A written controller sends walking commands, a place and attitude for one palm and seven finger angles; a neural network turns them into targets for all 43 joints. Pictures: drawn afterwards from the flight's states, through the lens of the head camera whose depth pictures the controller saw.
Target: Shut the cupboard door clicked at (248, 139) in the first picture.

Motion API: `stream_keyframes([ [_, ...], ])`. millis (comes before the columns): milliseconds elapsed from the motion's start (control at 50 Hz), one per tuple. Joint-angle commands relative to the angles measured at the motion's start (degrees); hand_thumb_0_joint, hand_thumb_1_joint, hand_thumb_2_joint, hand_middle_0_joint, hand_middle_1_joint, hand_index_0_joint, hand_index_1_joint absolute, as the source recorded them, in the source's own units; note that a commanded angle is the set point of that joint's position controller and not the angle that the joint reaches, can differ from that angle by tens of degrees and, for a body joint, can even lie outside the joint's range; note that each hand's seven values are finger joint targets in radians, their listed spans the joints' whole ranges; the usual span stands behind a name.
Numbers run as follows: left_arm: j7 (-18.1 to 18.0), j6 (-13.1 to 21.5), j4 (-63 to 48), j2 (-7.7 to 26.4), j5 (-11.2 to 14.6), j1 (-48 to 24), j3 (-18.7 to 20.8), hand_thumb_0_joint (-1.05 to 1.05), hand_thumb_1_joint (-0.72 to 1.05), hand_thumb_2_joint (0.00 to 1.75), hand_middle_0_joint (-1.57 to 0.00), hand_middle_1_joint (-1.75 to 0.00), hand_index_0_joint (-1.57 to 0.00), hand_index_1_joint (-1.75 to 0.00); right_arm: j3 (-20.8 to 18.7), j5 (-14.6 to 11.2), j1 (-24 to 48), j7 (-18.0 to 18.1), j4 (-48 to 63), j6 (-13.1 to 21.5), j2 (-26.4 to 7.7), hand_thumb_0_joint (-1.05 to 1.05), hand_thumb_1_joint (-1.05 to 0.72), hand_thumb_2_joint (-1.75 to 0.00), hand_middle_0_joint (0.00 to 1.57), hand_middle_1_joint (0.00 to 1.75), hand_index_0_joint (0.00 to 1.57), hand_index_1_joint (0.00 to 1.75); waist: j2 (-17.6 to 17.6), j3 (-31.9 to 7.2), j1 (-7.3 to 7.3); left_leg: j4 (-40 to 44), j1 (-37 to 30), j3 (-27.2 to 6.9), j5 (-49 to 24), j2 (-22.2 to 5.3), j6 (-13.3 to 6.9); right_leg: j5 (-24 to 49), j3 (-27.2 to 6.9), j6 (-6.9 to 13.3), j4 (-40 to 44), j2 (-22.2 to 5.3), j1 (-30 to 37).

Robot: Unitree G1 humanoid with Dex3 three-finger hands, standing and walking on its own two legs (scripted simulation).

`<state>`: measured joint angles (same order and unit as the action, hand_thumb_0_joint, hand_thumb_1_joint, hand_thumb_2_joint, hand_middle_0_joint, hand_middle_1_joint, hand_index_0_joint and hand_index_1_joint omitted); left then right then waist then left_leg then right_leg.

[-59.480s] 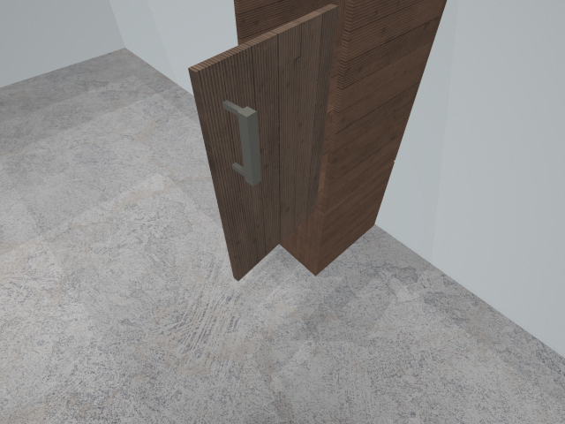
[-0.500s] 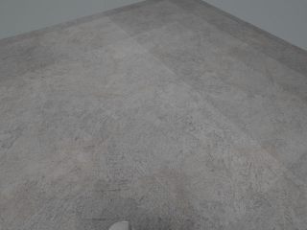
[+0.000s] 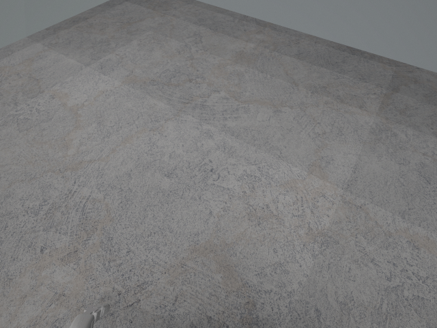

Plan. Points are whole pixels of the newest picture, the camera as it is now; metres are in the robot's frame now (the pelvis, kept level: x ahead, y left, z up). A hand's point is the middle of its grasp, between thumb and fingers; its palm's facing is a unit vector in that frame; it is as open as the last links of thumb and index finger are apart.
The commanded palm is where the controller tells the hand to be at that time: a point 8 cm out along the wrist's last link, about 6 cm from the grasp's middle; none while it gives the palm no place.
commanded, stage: turn to face it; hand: left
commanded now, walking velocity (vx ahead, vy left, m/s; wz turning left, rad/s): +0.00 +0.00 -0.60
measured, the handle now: out of the picture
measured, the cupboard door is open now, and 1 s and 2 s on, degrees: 22 22 22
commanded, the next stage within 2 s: none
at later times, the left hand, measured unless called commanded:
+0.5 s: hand (132, 316) +0.16 +0.19 -0.17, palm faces -0.24 -0.95 -0.20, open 7.4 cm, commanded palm none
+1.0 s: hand (177, 295) +0.20 +0.10 -0.15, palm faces -0.53 -0.82 -0.24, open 7.4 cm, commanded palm none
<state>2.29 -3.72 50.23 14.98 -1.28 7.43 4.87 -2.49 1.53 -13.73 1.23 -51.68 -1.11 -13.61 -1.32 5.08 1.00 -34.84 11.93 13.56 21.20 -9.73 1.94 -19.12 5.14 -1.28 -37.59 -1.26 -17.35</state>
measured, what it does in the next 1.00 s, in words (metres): steps on the spot, turning right: right foot, then left foot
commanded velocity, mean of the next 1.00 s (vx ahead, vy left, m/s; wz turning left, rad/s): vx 0.00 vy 0.00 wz -0.60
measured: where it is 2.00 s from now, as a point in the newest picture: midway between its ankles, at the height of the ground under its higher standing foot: outside the picture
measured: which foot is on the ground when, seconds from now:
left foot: down 0.00-0.02, up 0.04-0.38, down 0.40-0.74, up 0.76-1.00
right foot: up 0.00-0.00, down 0.02-0.40, up 0.42-0.72, down 0.74-1.00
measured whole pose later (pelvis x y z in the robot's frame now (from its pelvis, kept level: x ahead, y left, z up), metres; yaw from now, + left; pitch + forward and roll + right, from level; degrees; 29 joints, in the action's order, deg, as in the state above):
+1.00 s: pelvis +0.02 -0.02 +0.01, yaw -34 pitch +1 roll +0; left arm 0.5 -2.3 51.8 12.0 -1.4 10.8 3.2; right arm -3.3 0.7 -10.2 0.9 -50.7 -3.1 -14.7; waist -0.5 4.1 0.2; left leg -53.9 26.6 1.9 24.2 -3.5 5.1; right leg -14.3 -2.2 1.9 -28.6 2.0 -15.4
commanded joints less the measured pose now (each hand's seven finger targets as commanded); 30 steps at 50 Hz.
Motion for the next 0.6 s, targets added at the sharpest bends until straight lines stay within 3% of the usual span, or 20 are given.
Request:
stream_keyframes([
  [0,-1.7,3.2,-1.1,14.3,-0.4,12.9,2.7,0.0,0.9,0.9,-0.2,-0.3,-0.2,-0.3,-1.6,-0.9,4.0,-0.5,7.6,0.5,-4.6,0.0,-0.9,-0.9,0.2,0.3,0.2,0.3,17.2,-10.1,-6.75,-26.3,22.7,-2.3,14.6,5.1,2.4,44.4,-26.8,11.8,15.8,-20.8,23.8],
  [20,-2.6,3.0,-0.7,14.2,0.5,13.6,2.7,0.0,0.9,0.9,-0.2,-0.3,-0.2,-0.3,-1.5,-0.9,5.7,0.4,7.7,-0.5,-6.3,0.0,-0.9,-0.9,0.2,0.3,0.2,0.3,13.6,-10.0,-6.88,-32.5,23.8,-12.0,15.9,4.0,2.2,43.0,-27.8,15.3,16.6,-22.3,18.7],
  [40,-3.0,2.7,-1.7,13.1,0.3,9.6,2.6,0.0,0.9,0.9,-0.2,-0.3,-0.2,-0.3,-1.6,-1.1,6.1,0.7,7.4,-0.6,-5.8,0.0,-0.9,-0.9,0.2,0.3,0.2,0.3,17.3,-8.2,-5.31,-35.4,26.1,-13.8,13.6,3.6,2.2,34.2,-28.8,15.7,17.7,-20.0,16.3],
  [60,-3.2,2.5,-2.9,10.9,0.3,5.4,2.0,0.0,0.9,0.9,-0.2,-0.3,-0.2,-0.3,-1.8,-0.9,5.9,0.5,6.6,-0.7,-6.8,0.0,-0.9,-0.9,0.2,0.3,0.2,0.3,15.1,-5.8,-3.78,-35.7,26.0,-15.0,9.1,2.8,2.4,27.2,-25.2,14.6,18.5,-17.6,13.0],
  [80,-3.2,2.4,-4.1,9.5,0.2,1.9,1.5,0.0,0.9,0.9,-0.2,-0.3,-0.2,-0.3,-1.9,-0.7,3.9,0.1,5.6,-0.7,-6.6,0.0,-0.9,-0.9,0.2,0.3,0.2,0.3,11.6,-6.4,-1.49,-33.9,23.3,-14.3,5.3,2.5,2.8,24.4,-20.3,12.9,18.1,-15.0,10.7],
  [120,-3.0,2.5,-4.9,9.0,-0.1,-0.1,1.2,0.0,0.9,0.9,-0.2,-0.3,-0.2,-0.3,-1.6,-0.6,1.5,-0.3,4.2,-0.9,-5.6,0.0,-0.9,-0.9,0.2,0.3,0.2,0.3,9.5,-7.1,-0.3,-28.5,18.0,-12.4,2.7,3.5,3.1,22.1,-16.8,11.4,17.9,-12.3,6.8],
  [200,-2.6,2.5,-3.7,9.7,-0.3,2.4,1.6,0.0,0.9,0.9,-0.2,-0.3,-0.2,-0.3,-1.6,-0.7,2.2,-0.3,4.9,-0.7,-4.8,0.0,-0.9,-0.9,0.2,0.3,0.2,0.3,8.4,-6.7,-1.37,-18.7,16.1,-11.5,3.0,5.7,3.1,20.5,-20.4,12.1,17.8,-11.7,7.2],
  [260,-2.5,2.3,-3.6,10.2,-0.2,2.9,2.0,0.0,0.9,0.9,-0.2,-0.3,-0.2,-0.3,-1.4,-1.1,2.5,0.0,5.4,-0.1,-4.5,0.0,-0.9,-0.9,0.2,0.3,0.2,0.3,11.0,-7.4,-1.9,-10.0,12.6,-11.1,3.2,7.3,2.7,24.7,-23.0,12.0,15.6,-10.8,7.0],
  [280,-2.5,2.2,-3.5,10.1,-0.2,2.4,2.1,0.0,0.9,0.9,-0.2,-0.3,-0.2,-0.3,-1.4,-1.2,1.3,0.2,5.3,0.2,-4.6,0.0,-0.9,-0.9,0.2,0.3,0.2,0.3,11.1,-7.7,-1.07,-6.0,10.5,-11.4,2.0,7.8,2.5,26.0,-23.9,11.4,14.3,-10.4,6.5],
  [320,-2.4,1.8,-3.9,9.4,0.3,0.4,2.1,0.0,0.9,0.9,-0.2,-0.3,-0.2,-0.3,-1.3,-1.2,-2.9,0.5,4.0,0.6,-4.9,0.0,-0.9,-0.9,0.2,0.3,0.2,0.3,9.6,-8.4,1.11,5.0,2.4,-11.1,-6.1,8.1,2.1,22.8,-23.1,8.2,11.1,-8.1,2.6],
  [340,-2.4,1.6,-4.4,7.2,0.7,0.4,1.6,0.0,0.9,0.9,-0.2,-0.3,-0.2,-0.3,-1.6,-1.0,-4.4,0.8,3.5,1.3,-7.0,0.0,-0.9,-0.9,0.2,0.3,0.2,0.3,5.4,-9.1,1.58,12.5,-4.5,-14.8,-8.8,4.1,0.8,17.0,-20.9,5.4,7.1,-4.4,-3.3],
  [360,-1.9,1.3,-5.2,3.4,1.1,2.6,1.0,0.0,0.9,0.9,-0.2,-0.3,-0.2,-0.3,-2.4,-0.1,-5.1,1.0,3.9,1.7,-12.3,0.0,-0.9,-0.9,0.2,0.3,0.2,0.3,-10.3,-10.0,1.16,16.2,-10.5,-27.7,-15.0,-8.7,-4.3,-0.5,-13.2,1.9,-3.1,3.9,-12.3],
  [380,-1.6,1.6,-6.2,3.4,0.8,1.4,0.7,0.0,0.9,0.9,-0.2,-0.3,-0.2,-0.3,-2.6,0.2,-6.5,1.1,4.7,1.4,-14.3,0.0,-0.9,-0.9,0.2,0.3,0.2,0.3,-14.0,-9.0,2.01,17.9,-8.1,-33.8,-22.6,-17.8,-10.4,-16.9,-6.7,0.3,-15.8,4.5,-14.2],
  [400,-1.7,1.3,-5.9,4.4,0.2,0.5,0.8,0.0,0.9,0.9,-0.2,-0.3,-0.2,-0.3,-2.3,0.6,-5.4,1.3,4.4,1.6,-13.2,0.0,-0.9,-0.9,0.2,0.3,0.2,0.3,-13.4,-8.6,1.88,17.1,-5.8,-33.0,-26.0,-18.4,-12.1,-17.1,-8.3,-0.2,-24.1,2.3,-14.7],
  [420,-1.3,1.3,-5.1,4.7,-0.1,0.0,1.4,0.0,0.9,0.9,-0.2,-0.3,-0.2,-0.3,-2.0,0.6,-3.7,1.4,4.9,1.7,-11.5,0.0,-0.9,-0.9,0.2,0.3,0.2,0.3,-10.7,-7.3,0.9,16.5,-3.9,-29.4,-29.3,-15.6,-11.6,-14.3,-8.0,-0.7,-28.7,1.2,-14.8],
  [460,-0.4,0.8,-4.3,3.6,0.3,0.2,1.3,0.0,0.9,0.9,-0.2,-0.3,-0.2,-0.3,-1.5,0.5,-0.2,1.5,5.9,1.5,-10.0,0.0,-0.9,-0.9,0.2,0.3,0.2,0.3,-7.9,-6.0,-0.57,14.5,-4.4,-19.5,-33.3,-11.2,-10.0,-10.1,-6.0,-1.6,-28.5,-0.3,-14.3],
  [480,-0.2,0.5,-4.1,2.9,0.4,0.4,1.2,0.0,0.9,0.9,-0.2,-0.3,-0.2,-0.3,-1.4,0.5,0.0,1.5,5.7,1.4,-9.8,0.0,-0.9,-0.9,0.2,0.3,0.2,0.3,-8.6,-6.2,-0.55,14.0,-5.3,-16.3,-33.8,-10.3,-9.5,-9.1,-4.9,-1.8,-27.1,-0.4,-13.8],
  [580,0.3,0.4,-4.9,1.5,0.3,-1.9,0.6,0.0,0.9,0.9,-0.2,-0.3,-0.2,-0.3,-2.4,0.4,-2.0,1.0,4.2,0.9,-10.5,0.0,-0.9,-0.9,0.2,0.3,0.2,0.3,-10.9,-6.2,1.11,12.8,-4.9,-11.3,-29.2,-10.8,-9.0,-8.0,-1.0,-1.4,-12.5,-0.1,-7.5],
])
